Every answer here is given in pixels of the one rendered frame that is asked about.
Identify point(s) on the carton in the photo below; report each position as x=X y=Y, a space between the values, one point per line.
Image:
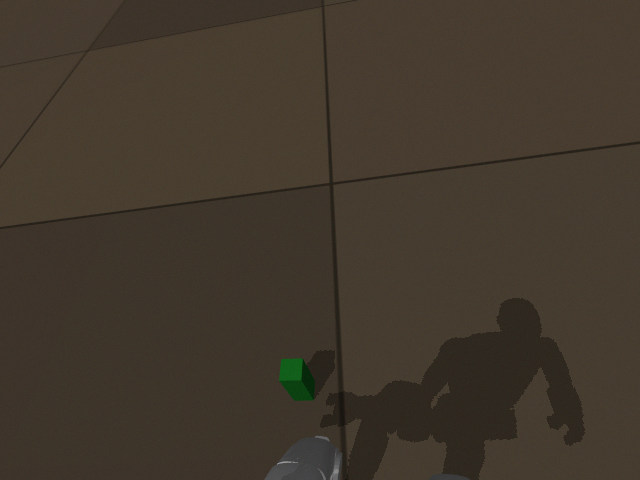
x=297 y=379

